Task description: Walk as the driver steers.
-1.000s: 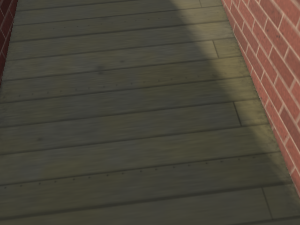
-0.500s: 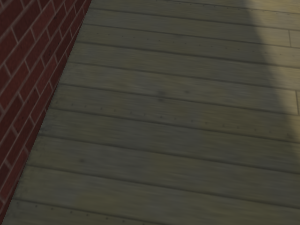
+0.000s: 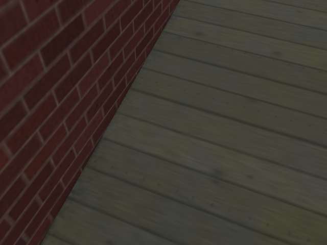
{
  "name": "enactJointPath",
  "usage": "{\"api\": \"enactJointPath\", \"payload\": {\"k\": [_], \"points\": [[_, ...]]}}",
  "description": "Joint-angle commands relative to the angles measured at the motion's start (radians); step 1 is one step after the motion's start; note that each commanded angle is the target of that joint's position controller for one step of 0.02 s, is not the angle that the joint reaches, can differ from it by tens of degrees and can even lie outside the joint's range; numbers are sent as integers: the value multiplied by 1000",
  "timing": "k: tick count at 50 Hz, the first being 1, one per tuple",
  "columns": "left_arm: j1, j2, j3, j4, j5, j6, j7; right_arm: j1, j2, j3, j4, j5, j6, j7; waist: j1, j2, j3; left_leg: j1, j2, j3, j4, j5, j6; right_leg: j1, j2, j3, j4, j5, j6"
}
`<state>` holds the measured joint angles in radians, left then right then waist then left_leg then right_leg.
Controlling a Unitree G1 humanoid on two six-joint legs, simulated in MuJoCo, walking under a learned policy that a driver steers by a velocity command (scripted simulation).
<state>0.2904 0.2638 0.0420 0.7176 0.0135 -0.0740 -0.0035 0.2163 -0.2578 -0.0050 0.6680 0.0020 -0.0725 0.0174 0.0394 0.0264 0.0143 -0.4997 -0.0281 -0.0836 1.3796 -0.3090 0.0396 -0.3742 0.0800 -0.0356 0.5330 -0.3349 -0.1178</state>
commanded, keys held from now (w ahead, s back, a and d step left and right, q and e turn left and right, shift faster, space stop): w+e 0.62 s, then e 0.30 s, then no key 0.08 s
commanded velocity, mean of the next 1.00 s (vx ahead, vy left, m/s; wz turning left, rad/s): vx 0.40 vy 0.00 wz -0.49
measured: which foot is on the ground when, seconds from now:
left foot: up 0.00-0.24, down 0.26-0.76, up 0.78-1.00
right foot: down 0.00-0.28, up 0.30-0.72, down 0.74-1.00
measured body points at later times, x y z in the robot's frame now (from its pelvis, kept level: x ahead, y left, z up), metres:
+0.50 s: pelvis +0.24 +0.03 +0.03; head +0.25 +0.04 +0.48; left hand +0.48 +0.22 -0.06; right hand +0.19 -0.25 -0.08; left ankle +0.26 +0.15 -0.71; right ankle +0.24 -0.12 -0.56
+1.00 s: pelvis +0.41 -0.11 +0.08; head +0.43 -0.16 +0.52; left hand +0.67 +0.05 -0.01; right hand +0.45 -0.44 -0.01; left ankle +0.54 +0.01 -0.54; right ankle +0.42 -0.20 -0.67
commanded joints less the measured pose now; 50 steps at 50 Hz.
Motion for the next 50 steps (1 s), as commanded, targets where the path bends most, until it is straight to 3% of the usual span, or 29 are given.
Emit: {"api": "enactJointPath", "payload": {"k": [1,4,6,9,11,12,13,14,15,16,17,18,19,21,27,29,32,33,35,36,37,38,39,40,41,42,43,45,50], "points": [[-50,27,-3,-70,-12,-23,0,59,-41,-9,-83,-9,-18,11,-96,-51,-23,-158,89,-6,-21,51,-29,120,-202,372,-338,78,-168],[-19,89,14,-57,-25,-13,17,-41,-23,9,-126,-29,-12,2,-79,-66,7,-114,89,63,-297,60,-93,35,-171,268,-342,164,-165],[19,140,30,-57,-25,2,30,-140,10,25,-149,-10,-14,-2,-34,-117,-4,11,56,90,-538,49,-122,-1,-154,240,-338,137,-144],[89,196,47,-42,-42,15,28,-196,-54,-2,-151,23,-13,-5,-2,-157,-30,78,25,74,-731,49,-137,82,-226,346,-286,-12,-128],[82,182,43,-45,-44,22,23,-160,-97,-27,-135,31,-18,-9,-32,-156,-30,179,13,82,-812,94,-112,79,-242,397,-241,-72,-103],[79,148,31,-48,-35,22,19,-100,-116,-43,-114,31,-22,-14,-64,-155,-50,286,7,96,-844,82,-89,49,-211,387,-179,-39,-77],[47,99,15,-66,-22,15,15,42,-152,-62,-87,26,-30,-28,-139,-145,-116,500,86,12,-862,55,-48,-50,-152,329,5,32,-23],[80,-6,-16,-96,0,3,11,208,-220,-82,-69,0,-25,-37,-173,83,-282,782,332,-274,-912,-132,44,-223,-61,203,381,-150,42],[163,-13,-22,-136,-49,-1,5,237,-282,-96,-43,-13,-7,-28,-124,366,-319,861,502,-785,-1135,-481,203,-494,-19,143,672,-291,85],[112,83,5,-116,-67,11,11,196,-205,-85,-32,0,-6,-32,-133,195,-192,761,487,-782,-1178,-638,203,-583,-83,160,862,-209,105],[18,114,15,-136,-51,18,11,153,-155,-71,-21,4,-9,-39,-131,97,-76,650,452,-601,-1158,-443,169,-614,-113,128,941,-120,110],[-10,98,13,-137,-37,28,11,108,-113,-55,-17,-3,-12,-37,-103,34,-34,547,380,-414,-1135,-238,137,-578,-144,122,951,-46,113],[-8,76,12,-141,-32,34,8,72,-84,-48,-4,-13,-13,-34,-69,59,-5,465,318,-281,-1137,-117,113,-541,-164,136,937,3,114],[12,33,2,-146,-42,51,-7,61,-41,-39,26,-16,-21,-30,-34,95,4,374,277,-123,-1162,-3,96,-488,-177,124,970,46,123],[-116,21,-19,-240,-34,80,-14,80,-116,-59,77,-21,-16,-49,-29,53,38,359,327,51,-1220,82,126,-595,-199,126,883,122,171],[-189,19,-25,-266,-33,79,-26,91,-146,-66,83,-23,-7,-54,-55,55,37,386,318,132,-1236,111,110,-543,-211,72,738,134,163],[-310,-12,-40,-308,-36,74,-47,147,-191,-80,110,-5,20,-57,-107,50,80,466,344,191,-1252,180,102,-492,-213,-14,532,34,120],[-310,-14,-41,-311,-32,72,-54,136,-208,-85,112,2,34,-57,-96,56,84,471,338,230,-1218,327,93,-427,-191,-61,463,-31,101],[-253,35,-14,-305,-24,71,-59,145,-260,-96,120,7,57,-59,-53,120,4,510,331,279,-1026,946,72,-240,-84,-162,371,-119,65],[-117,77,14,-272,-31,71,-59,118,-277,-99,115,13,69,-60,33,135,-83,510,315,305,-846,1140,45,-56,-21,-179,250,-43,36],[58,166,62,-222,-40,86,-47,117,-254,-88,100,17,66,-57,112,98,-204,413,263,312,-636,1023,6,244,32,-136,112,61,4],[117,275,90,-203,-60,112,-21,151,-115,-45,53,-48,54,-48,65,-171,-251,57,171,287,-319,67,-61,560,-185,200,106,300,-63],[97,341,91,-258,-40,105,-7,160,-63,-19,-13,-46,18,-28,27,-349,-505,-219,-11,83,12,-370,-102,741,-461,845,-125,174,-302],[95,274,70,-258,-16,85,-8,-5,-159,-48,-13,-4,-9,-13,110,-130,-454,-283,15,-39,144,-272,-100,646,-460,869,-246,161,-263],[56,233,55,-230,-1,64,-1,-70,-136,-43,-43,22,-21,-18,68,-102,-296,-339,50,-12,152,-192,-85,514,-434,726,-225,162,-217],[9,187,45,-221,-18,51,2,-63,-110,-32,-41,4,-19,-33,17,-27,-188,-334,91,3,88,-128,-76,374,-374,591,-201,230,-165],[-43,165,39,-219,-20,45,4,-21,-119,-36,-27,-4,-8,-43,-36,-46,-139,-267,122,-5,45,-60,-74,249,-327,470,-183,345,-143],[-102,144,31,-219,-12,42,5,15,-122,-41,-14,-9,19,-44,-93,-86,-128,-153,117,3,30,-26,-66,111,-261,342,-207,455,-128],[-84,144,25,-194,-10,55,20,-26,-73,-27,-21,-28,55,-59,-91,-82,-137,-207,80,45,-41,69,-123,115,-232,239,-208,554,-129]]}}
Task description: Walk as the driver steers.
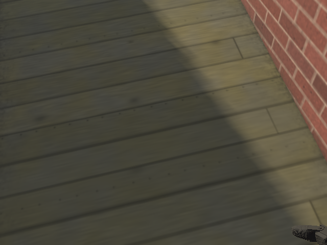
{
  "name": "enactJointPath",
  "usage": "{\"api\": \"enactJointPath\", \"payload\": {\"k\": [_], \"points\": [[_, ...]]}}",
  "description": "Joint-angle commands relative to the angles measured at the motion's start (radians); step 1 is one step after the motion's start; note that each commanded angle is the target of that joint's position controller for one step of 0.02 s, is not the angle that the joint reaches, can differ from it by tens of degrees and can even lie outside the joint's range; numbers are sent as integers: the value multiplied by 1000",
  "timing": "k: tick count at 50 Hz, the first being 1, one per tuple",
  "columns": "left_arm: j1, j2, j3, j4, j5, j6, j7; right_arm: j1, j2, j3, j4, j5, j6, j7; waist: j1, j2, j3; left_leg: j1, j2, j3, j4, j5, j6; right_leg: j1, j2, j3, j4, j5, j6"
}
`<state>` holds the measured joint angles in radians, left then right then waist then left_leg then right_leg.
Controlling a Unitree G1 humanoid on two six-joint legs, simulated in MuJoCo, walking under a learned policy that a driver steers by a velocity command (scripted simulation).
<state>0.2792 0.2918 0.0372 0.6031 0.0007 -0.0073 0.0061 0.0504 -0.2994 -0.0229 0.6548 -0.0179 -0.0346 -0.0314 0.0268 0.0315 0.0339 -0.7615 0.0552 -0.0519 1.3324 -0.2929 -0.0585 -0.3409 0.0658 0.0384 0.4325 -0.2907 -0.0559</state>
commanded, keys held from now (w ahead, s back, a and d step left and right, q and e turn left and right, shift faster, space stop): no key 0.06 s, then q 0.94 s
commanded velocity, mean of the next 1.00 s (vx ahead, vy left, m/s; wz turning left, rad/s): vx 0.03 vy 0.00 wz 0.32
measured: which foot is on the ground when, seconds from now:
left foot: up 0.00-0.20, down 0.22-0.58, up 0.60-1.00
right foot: down 0.00-0.30, up 0.32-0.54, down 0.56-1.00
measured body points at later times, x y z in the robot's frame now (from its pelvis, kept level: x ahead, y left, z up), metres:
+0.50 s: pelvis +0.07 +0.02 +0.01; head +0.11 +0.02 +0.46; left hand +0.23 +0.29 -0.09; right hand +0.25 -0.24 -0.09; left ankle +0.14 +0.16 -0.72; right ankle +0.06 -0.10 -0.69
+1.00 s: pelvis +0.06 +0.00 +0.00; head +0.09 +0.01 +0.45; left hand +0.06 +0.31 -0.10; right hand +0.35 -0.11 -0.08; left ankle +0.04 +0.15 -0.70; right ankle +0.08 -0.10 -0.74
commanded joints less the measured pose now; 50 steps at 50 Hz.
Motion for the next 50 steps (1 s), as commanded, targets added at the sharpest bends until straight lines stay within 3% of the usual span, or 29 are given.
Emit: {"api": "enactJointPath", "payload": {"k": [1,4,7,10,11,12,13,14,15,16,17,18,19,20,22,25,27,28,29,30,31,32,33,34,36,40,45,47,50], "points": [[-62,112,27,-74,4,-2,15,111,-26,-7,-22,-6,21,-13,-67,-106,-151,35,-1,15,-26,60,-37,92,-221,170,-112,469,-190],[-59,98,18,-62,8,22,28,44,-6,0,-51,-1,31,-14,-40,-131,-144,19,19,16,-159,75,-53,146,-229,171,-119,321,-172],[-60,42,-4,-27,21,26,25,20,33,14,-44,-2,35,-3,-12,-154,-134,167,44,40,-373,40,-36,136,-231,119,-111,253,-151],[-44,64,2,16,21,26,10,28,-8,-3,-37,9,35,8,1,-194,-82,333,1,99,-537,-51,4,101,-246,124,-80,179,-144],[-63,72,4,20,9,29,12,44,-23,-11,-36,11,31,12,-19,-187,-62,374,-20,116,-655,-12,24,109,-242,123,-43,177,-127],[-30,74,6,35,3,29,18,54,-48,-20,-33,6,25,14,-19,-150,-54,419,-26,96,-764,116,45,125,-218,117,-5,187,-92],[28,83,11,30,16,24,26,45,-130,-43,-47,1,15,13,21,9,-93,509,32,-8,-745,459,81,104,-158,81,71,168,-40],[19,81,10,10,32,24,35,71,-141,-52,-50,22,19,11,23,135,-183,624,89,-115,-773,540,158,43,-80,2,168,56,24],[-66,55,3,-20,39,30,45,116,-106,-47,-46,25,27,9,-20,234,-224,673,184,-300,-853,406,276,-63,-17,-48,244,-92,89],[-150,43,3,-35,22,38,52,153,-80,-42,-47,9,31,1,-63,236,-206,650,234,-440,-925,307,346,-107,1,-18,309,-206,101],[-193,40,6,-41,8,49,54,177,-87,-46,-45,-1,27,-8,-92,234,-180,646,270,-500,-962,294,377,-169,8,15,482,-351,120],[-176,41,12,-29,2,58,50,179,-116,-58,-51,-4,21,-15,-93,186,-182,633,270,-493,-961,275,376,-198,4,43,659,-413,140],[-139,38,16,-18,0,61,46,143,-132,-66,-64,6,21,-26,-67,124,-177,589,242,-438,-946,244,347,-200,-18,64,735,-369,149],[-123,32,17,-17,-3,58,46,92,-116,-62,-77,23,29,-41,-33,88,-161,520,193,-367,-945,217,302,-177,-33,69,717,-296,151],[-118,-5,9,-16,-1,53,48,43,-80,-54,-89,34,49,-51,-8,94,-147,474,108,-263,-932,208,244,-149,-26,18,564,-213,157],[-103,-31,5,-10,-7,40,39,68,-87,-71,-97,34,74,-51,-23,150,-183,460,85,-256,-905,140,229,-34,-21,1,288,-212,139],[-27,-13,18,24,-13,30,22,65,-103,-84,-99,55,86,-56,2,144,-192,411,66,-270,-862,55,205,97,-7,-29,40,-28,109],[23,-6,27,53,-9,30,15,88,-85,-82,-91,53,91,-53,14,106,-192,318,14,-220,-791,-25,172,217,1,-52,-25,35,93],[87,59,49,64,5,36,16,101,-20,-68,-96,32,93,-44,22,-81,-175,84,-78,-107,-527,-214,106,361,-194,152,-60,-60,30],[38,99,43,10,13,47,23,177,59,-50,-83,-1,86,-29,-28,-251,-143,-77,-185,-84,-246,-427,53,348,-428,366,-19,225,-57],[-63,157,55,-32,60,47,17,160,-11,-67,-135,25,75,-24,-54,-352,-145,-144,-134,-93,-111,-401,9,228,-570,567,-160,68,-210],[-148,109,47,-65,68,36,21,108,-89,-87,-119,42,76,-35,-49,-265,-58,-134,-90,-111,45,-294,-3,137,-489,512,-196,-134,-192],[-210,51,27,-71,52,27,29,96,-117,-100,-93,39,85,-46,-58,-178,-9,-145,-95,-112,135,-192,-12,95,-398,367,-168,-104,-132],[-233,17,11,-83,36,21,37,123,-104,-97,-66,32,100,-51,-65,-143,-4,-103,-99,-97,193,-136,-32,67,-332,234,-135,21,-99],[-190,22,5,-70,30,13,57,139,-83,-90,-82,20,101,-43,-59,-135,-33,-65,-106,-68,242,-26,-65,86,-285,100,-98,182,-112],[-55,43,12,-40,22,25,89,27,-27,-54,-156,26,90,-18,17,-135,-82,-151,-68,-48,41,0,-113,319,-332,76,-80,279,-171],[-56,107,48,-27,15,40,83,-19,24,-24,-194,25,87,23,42,-184,-105,4,9,43,-289,-118,-95,339,-378,13,-101,257,-189],[-75,127,59,-22,5,41,72,-17,18,-24,-197,29,88,37,35,-196,-94,123,13,85,-420,-175,-61,269,-380,-28,-100,231,-176],[-76,144,68,4,-13,39,59,18,-17,-42,-182,34,90,48,23,-205,-92,266,-22,151,-622,-145,-5,237,-391,-56,-55,215,-141]]}}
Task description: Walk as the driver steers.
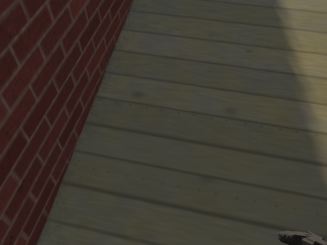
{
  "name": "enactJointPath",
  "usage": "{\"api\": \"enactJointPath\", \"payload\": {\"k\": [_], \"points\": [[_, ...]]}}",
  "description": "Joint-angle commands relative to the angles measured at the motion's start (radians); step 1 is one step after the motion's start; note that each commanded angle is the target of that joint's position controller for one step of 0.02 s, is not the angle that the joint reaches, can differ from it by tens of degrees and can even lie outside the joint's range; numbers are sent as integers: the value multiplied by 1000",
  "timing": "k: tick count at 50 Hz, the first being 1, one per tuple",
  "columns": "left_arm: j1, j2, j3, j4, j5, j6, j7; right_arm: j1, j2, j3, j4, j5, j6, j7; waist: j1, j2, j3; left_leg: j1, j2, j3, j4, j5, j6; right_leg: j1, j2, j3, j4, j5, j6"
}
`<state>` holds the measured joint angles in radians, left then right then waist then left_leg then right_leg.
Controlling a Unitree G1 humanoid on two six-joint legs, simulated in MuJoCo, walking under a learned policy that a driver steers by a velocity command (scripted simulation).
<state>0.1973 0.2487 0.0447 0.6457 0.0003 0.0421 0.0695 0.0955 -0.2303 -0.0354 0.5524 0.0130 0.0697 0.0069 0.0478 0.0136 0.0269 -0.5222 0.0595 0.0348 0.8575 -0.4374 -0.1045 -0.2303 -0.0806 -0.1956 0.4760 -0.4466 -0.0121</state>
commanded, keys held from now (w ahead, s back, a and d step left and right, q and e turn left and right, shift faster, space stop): no key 0.18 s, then e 0.16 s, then w+e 0.66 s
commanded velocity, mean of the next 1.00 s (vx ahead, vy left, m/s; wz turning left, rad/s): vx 0.22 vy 0.00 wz -0.22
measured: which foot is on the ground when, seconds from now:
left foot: up 0.00-0.04, down 0.06-0.58, up 0.60-0.98, down 1.00-1.00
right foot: down 0.00-0.06, up 0.08-0.56, down 0.58-1.00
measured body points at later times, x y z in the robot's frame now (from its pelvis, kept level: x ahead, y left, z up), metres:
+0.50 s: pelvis +0.02 +0.02 +0.00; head +0.02 +0.01 +0.45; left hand +0.16 +0.27 -0.10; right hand +0.14 -0.23 -0.11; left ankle +0.03 +0.14 -0.74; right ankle +0.00 -0.10 -0.69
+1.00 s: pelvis +0.21 -0.04 +0.00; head +0.25 -0.07 +0.45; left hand +0.24 +0.21 -0.12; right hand +0.42 -0.30 -0.05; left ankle +0.37 +0.03 -0.69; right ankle -0.01 -0.09 -0.73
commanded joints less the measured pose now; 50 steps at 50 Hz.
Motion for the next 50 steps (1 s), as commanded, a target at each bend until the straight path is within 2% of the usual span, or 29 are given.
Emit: {"api": "enactJointPath", "payload": {"k": [1,2,3,4,5,6,7,9,11,14,18,20,22,25,27,28,29,30,31,32,33,34,35,37,41,44,48,49,50], "points": [[-4,186,61,-28,-16,-11,-6,14,-85,-34,-64,1,-16,13,-23,-180,-93,118,-47,78,-275,69,69,103,-228,154,-45,382,-159],[26,160,52,-7,-14,-13,-9,66,-99,-43,-37,0,-16,10,-38,-141,-112,244,-87,91,-391,142,99,60,-198,117,24,368,-121],[75,114,36,12,10,-16,-15,147,-144,-64,-15,10,-19,-1,-57,-29,-174,476,-55,-5,-423,271,133,-75,-146,46,183,269,-56],[24,31,0,-47,73,-23,-30,200,-243,-83,-38,10,-20,-18,-64,261,-225,733,213,-355,-368,644,233,-422,-46,3,502,-265,47],[-3,35,0,-56,57,-28,-35,155,-245,-67,-83,-11,-32,-28,-75,246,-305,695,392,-507,-383,773,419,-554,11,136,728,-356,112],[-96,113,20,-77,7,-32,-28,171,-216,-68,-71,-40,-44,-20,-150,182,-321,570,370,-515,-476,522,463,-526,13,214,809,-273,124],[-124,127,27,-77,-10,-26,-18,112,-185,-58,-58,-35,-55,-21,-118,146,-210,500,295,-437,-500,344,407,-552,-4,219,815,-207,124],[-93,117,27,-58,22,-7,5,21,-122,-26,-58,-16,-60,-32,-64,97,-128,339,207,-330,-497,280,324,-484,-3,238,803,-68,128],[16,92,24,-13,19,-3,7,-7,-80,0,-41,-37,-71,-40,-12,115,-148,256,167,-223,-491,341,311,-379,24,226,827,50,128],[76,52,15,17,1,-4,-3,35,-22,23,12,-53,-83,-40,-16,116,-133,208,151,-140,-507,212,300,-295,34,246,711,94,129],[-37,52,5,-47,8,-14,-20,73,-119,-12,40,-42,-69,-63,-77,159,-86,244,206,-193,-560,-36,310,-261,27,186,457,1,105],[-59,104,19,-76,-3,-20,-30,160,-203,-51,69,-16,-62,-70,-119,171,-61,326,289,-311,-615,-217,342,-366,32,149,505,-88,75],[-77,86,16,-91,-4,-24,-39,181,-197,-58,85,-3,-71,-79,-119,116,-32,377,345,-382,-645,-292,340,-440,1,176,507,-122,33],[-2,52,9,-76,-10,-25,-55,86,-201,-66,84,15,-90,-67,-42,109,-32,273,293,-242,-657,-211,271,-239,-7,159,339,-158,-44],[188,46,23,8,-13,-21,-64,-10,-179,-64,79,13,-83,-47,60,94,-55,121,195,-64,-557,-261,217,52,64,35,139,-11,-75],[310,55,34,82,-11,-17,-62,-23,-126,-52,77,0,-78,-41,92,10,-53,38,125,35,-414,-308,180,188,147,-43,78,28,-76],[424,74,50,129,-19,-16,-62,-42,-65,-37,64,-17,-78,-28,120,-118,-70,-145,66,138,-105,-256,124,375,99,84,62,-33,-112],[420,155,58,75,-26,-28,-59,-55,27,-5,23,-40,-83,-5,89,-332,-58,-414,-20,145,376,-272,56,414,-151,567,-61,-222,-215],[314,202,53,-27,-35,-52,-70,-72,-3,-6,-22,-9,-116,12,68,-275,-69,-565,-67,-39,473,-199,49,411,-287,972,-322,-364,-372],[269,218,66,-14,-24,-67,-71,-147,-62,-16,-48,38,-141,20,63,-184,50,-657,-15,-88,522,-150,55,332,-353,1085,-438,-568,-401],[227,166,46,-12,-13,-77,-65,-149,-112,-26,-34,41,-154,16,26,-88,113,-679,25,-102,546,-58,60,298,-331,982,-387,-466,-354],[190,128,28,-22,2,-77,-58,-111,-105,-23,-3,13,-159,11,-4,-47,114,-631,46,-104,527,54,54,247,-267,834,-336,-288,-312],[172,114,19,-29,11,-80,-52,-63,-111,-26,19,-15,-162,7,-27,-60,100,-561,44,-93,503,139,48,196,-193,716,-318,-157,-287],[211,94,13,-16,6,-84,-42,-38,-85,-24,34,-32,-163,15,-37,-64,60,-502,21,-55,532,239,34,170,-124,592,-309,29,-270],[304,63,5,21,-7,-78,-29,-185,-25,8,-22,-21,-170,21,1,-69,56,-453,-9,16,376,279,26,141,-76,479,-328,274,-242],[369,71,5,57,-13,-64,-16,-353,15,26,-73,1,-183,31,51,-149,63,-324,-66,86,93,257,50,159,-79,465,-360,433,-222],[305,145,13,55,-17,-57,-18,-162,-93,-27,-54,20,-166,20,-103,-304,-121,82,-158,115,-25,50,136,195,-116,458,-118,1135,-164],[231,156,13,35,-21,-57,-19,-20,-140,-48,-35,24,-156,11,-208,-285,-200,286,-142,79,-117,104,172,135,-87,429,53,1260,-126],[133,165,11,-13,-1,-68,-17,208,-190,-69,6,15,-148,1,-320,-244,-348,641,-29,-65,-141,96,205,-52,-45,440,302,1085,-98]]}}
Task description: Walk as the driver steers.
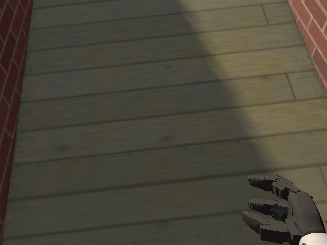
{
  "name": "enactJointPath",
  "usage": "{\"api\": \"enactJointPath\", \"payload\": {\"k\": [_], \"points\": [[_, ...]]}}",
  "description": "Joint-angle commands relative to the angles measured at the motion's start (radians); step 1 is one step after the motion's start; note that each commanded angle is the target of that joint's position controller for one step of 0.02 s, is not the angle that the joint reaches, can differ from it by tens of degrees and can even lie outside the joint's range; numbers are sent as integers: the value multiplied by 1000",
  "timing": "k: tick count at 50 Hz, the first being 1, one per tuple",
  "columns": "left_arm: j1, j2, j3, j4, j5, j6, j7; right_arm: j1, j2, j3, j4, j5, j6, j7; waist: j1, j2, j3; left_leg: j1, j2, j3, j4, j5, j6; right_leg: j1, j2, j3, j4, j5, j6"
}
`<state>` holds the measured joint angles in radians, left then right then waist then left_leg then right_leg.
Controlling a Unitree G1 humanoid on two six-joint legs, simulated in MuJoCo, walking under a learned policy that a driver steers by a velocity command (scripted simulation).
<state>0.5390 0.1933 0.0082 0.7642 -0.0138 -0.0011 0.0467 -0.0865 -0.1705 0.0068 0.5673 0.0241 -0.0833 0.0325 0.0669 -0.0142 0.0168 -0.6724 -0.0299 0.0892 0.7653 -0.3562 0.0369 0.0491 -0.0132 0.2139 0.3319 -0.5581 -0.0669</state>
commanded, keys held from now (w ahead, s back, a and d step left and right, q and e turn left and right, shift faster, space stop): w+e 0.02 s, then w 0.20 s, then w+q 0.78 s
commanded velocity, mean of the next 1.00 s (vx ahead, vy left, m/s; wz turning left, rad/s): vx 0.49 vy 0.00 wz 0.18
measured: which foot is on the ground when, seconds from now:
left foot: down 0.00-0.42, up 0.44-0.92, down 0.94-1.00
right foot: down 0.00-0.02, up 0.04-0.40, down 0.42-0.96, up 0.98-1.00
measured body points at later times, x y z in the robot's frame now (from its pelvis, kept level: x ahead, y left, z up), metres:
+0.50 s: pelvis +0.26 -0.07 +0.06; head +0.28 -0.08 +0.51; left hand +0.45 +0.16 -0.02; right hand +0.30 -0.33 -0.08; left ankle +0.14 +0.10 -0.59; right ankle +0.33 -0.18 -0.66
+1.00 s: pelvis +0.52 +0.00 +0.08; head +0.55 +0.00 +0.53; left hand +0.49 +0.27 -0.05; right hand +0.78 -0.17 +0.00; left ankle +0.59 +0.08 -0.61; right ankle +0.36 -0.19 -0.57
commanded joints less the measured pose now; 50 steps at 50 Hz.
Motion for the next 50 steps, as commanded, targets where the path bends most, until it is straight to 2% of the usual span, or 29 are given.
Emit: {"api": "enactJointPath", "payload": {"k": [1,2,3,4,5,7,8,9,13,15,18,20,21,22,23,24,25,27,29,32,36,41,44,45,46,47,48,49,50], "points": [[-190,68,7,-160,59,-41,3,538,-309,-119,26,-15,7,-27,-289,157,-498,1110,296,-441,-109,-153,119,-562,22,19,735,220,-19],[-60,48,10,-181,-29,-48,-13,517,-292,-112,32,-32,9,-27,-215,474,-583,1159,494,-1096,-490,-467,271,-782,140,83,989,-15,20],[-162,139,35,-172,-37,-47,-26,414,-218,-98,23,-3,10,-46,-202,293,-308,966,458,-1046,-576,-578,246,-872,74,25,1121,67,48],[-251,143,37,-200,-28,-47,-32,368,-170,-84,59,-7,12,-59,-168,180,-111,757,417,-836,-551,-484,223,-889,26,-52,1162,153,43],[-271,109,26,-205,-6,-40,-38,346,-136,-72,84,-17,6,-57,-111,57,-28,581,371,-655,-550,-305,193,-823,-20,-85,1158,206,32],[-271,60,12,-203,-5,-33,-59,341,-51,-51,135,-57,-19,-43,-55,72,-3,400,247,-326,-527,4,138,-691,-65,-74,1109,257,8],[-214,42,10,-192,-18,-25,-64,317,-62,-51,148,-46,-24,-38,-10,113,-3,378,252,-307,-563,6,162,-695,-49,-75,1114,263,16],[-222,54,10,-188,-22,-18,-62,297,-77,-55,153,-32,-32,-35,0,90,25,343,255,-272,-590,30,172,-715,-57,-74,1100,259,23],[-349,71,-9,-251,16,-26,-67,315,-176,-70,176,-12,-36,-48,0,30,36,364,248,-167,-638,83,177,-762,-104,-139,837,369,68],[-434,58,-18,-273,10,-42,-72,337,-230,-83,174,3,-22,-53,-37,60,22,333,214,-117,-656,119,159,-604,-90,-205,614,336,87],[-490,106,0,-287,-7,-54,-78,417,-299,-97,193,5,-1,-45,-74,102,19,446,270,-158,-619,100,166,-520,-41,-269,417,201,94],[-313,175,46,-231,-4,-60,-71,419,-271,-80,192,-8,12,-40,21,93,-51,420,242,-143,-398,307,125,-257,33,-318,298,272,62],[-134,230,78,-189,-5,-58,-62,398,-211,-55,177,-23,9,-37,113,62,-166,303,176,-73,-115,368,73,5,-25,-232,293,290,31],[-38,333,94,-197,1,-44,-47,446,-77,-14,134,-59,3,-30,78,-243,-297,59,74,-51,296,-172,-1,234,-310,144,210,209,-50],[-9,343,95,-203,15,-43,-51,516,-84,-23,130,7,-4,-22,72,-338,-436,-133,-20,-207,576,-221,-18,288,-457,687,-109,-258,-200],[-76,272,77,-187,-2,-56,-52,409,-172,-53,122,33,2,-24,65,-144,-253,-237,29,-234,731,-146,-23,170,-444,641,-164,-376,-177],[-138,222,61,-166,0,-64,-51,330,-175,-56,90,28,6,-28,31,-102,-119,-287,83,-184,766,-54,-17,45,-415,448,-125,-237,-148],[-245,126,36,-144,30,-84,-57,343,-154,-58,96,8,24,-33,-52,-77,-40,-174,142,-189,714,100,-21,-164,-306,135,-103,98,-96],[-258,76,29,-108,30,-97,-55,379,-120,-58,106,17,51,-24,-88,-95,-32,-130,137,-185,747,147,-23,-215,-274,-39,-130,229,-70],[-221,94,38,-59,40,-100,-41,322,-88,-48,71,6,77,-19,-88,-41,9,-218,119,-194,764,181,-31,-214,-279,-179,-158,338,-77],[-198,136,47,-33,50,-84,-13,217,-96,-41,3,-10,88,-8,-75,-39,44,-308,116,-165,637,210,-60,-151,-281,-300,-181,384,-82],[-120,214,72,5,30,-49,3,8,-57,-16,-84,-1,81,29,9,-40,101,-283,143,-20,333,98,-17,5,-331,-390,-218,485,-78],[-138,265,82,16,16,-21,-1,48,-85,-29,-95,-3,81,38,-47,-116,36,-53,46,123,214,-118,55,33,-311,-481,-52,1127,-63],[-146,286,85,17,13,-16,-2,109,-118,-46,-90,5,84,35,-91,-165,-21,59,-8,154,186,-152,78,43,-318,-484,56,1405,-60],[-186,312,89,13,7,-11,-7,248,-171,-76,-65,17,83,31,-184,-194,-106,266,-62,155,78,-114,112,17,-309,-493,230,1543,-47],[-208,309,85,-5,-3,-17,-8,437,-258,-121,-11,27,88,19,-275,-166,-216,592,-98,88,-97,24,143,-106,-259,-495,451,1377,-10],[-224,169,45,-49,37,-35,-5,517,-337,-145,42,31,100,-1,-242,44,-211,853,74,-250,-155,20,177,-459,-180,-446,767,439,44],[-197,87,17,-136,30,-84,-21,502,-418,-150,7,21,83,-9,-152,257,-435,1098,331,-987,-407,-337,400,-811,41,-211,1084,-16,90],[-374,191,43,-152,-6,-126,-36,504,-318,-127,11,10,62,-8,-230,49,-366,1029,364,-1073,-583,-436,351,-927,16,-65,1205,82,87]]}}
